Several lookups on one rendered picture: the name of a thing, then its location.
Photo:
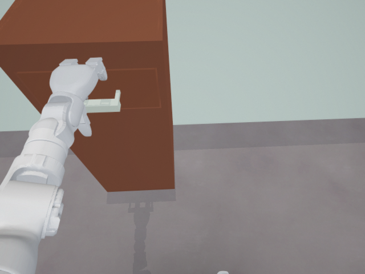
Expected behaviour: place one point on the drawer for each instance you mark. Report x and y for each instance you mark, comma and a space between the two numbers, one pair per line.
139, 87

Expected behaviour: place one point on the robot left forearm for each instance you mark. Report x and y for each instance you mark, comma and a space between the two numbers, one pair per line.
44, 153

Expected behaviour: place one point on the cabinet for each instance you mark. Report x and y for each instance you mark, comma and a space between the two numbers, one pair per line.
130, 150

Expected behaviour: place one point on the left robot upper arm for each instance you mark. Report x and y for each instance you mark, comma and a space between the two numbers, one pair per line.
28, 212

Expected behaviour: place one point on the handle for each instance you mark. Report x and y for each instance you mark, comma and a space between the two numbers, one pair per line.
103, 105

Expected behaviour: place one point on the robot left hand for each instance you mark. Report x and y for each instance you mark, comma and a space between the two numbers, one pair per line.
79, 80

